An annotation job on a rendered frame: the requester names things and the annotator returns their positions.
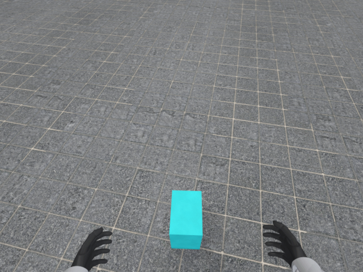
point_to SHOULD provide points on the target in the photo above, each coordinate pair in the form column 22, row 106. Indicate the carton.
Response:
column 186, row 219

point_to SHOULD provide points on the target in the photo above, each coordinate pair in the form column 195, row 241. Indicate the robot right forearm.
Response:
column 304, row 264

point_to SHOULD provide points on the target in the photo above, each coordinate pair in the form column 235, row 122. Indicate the left robot hand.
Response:
column 87, row 251

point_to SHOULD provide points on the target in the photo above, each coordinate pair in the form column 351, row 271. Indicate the right robot hand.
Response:
column 289, row 244

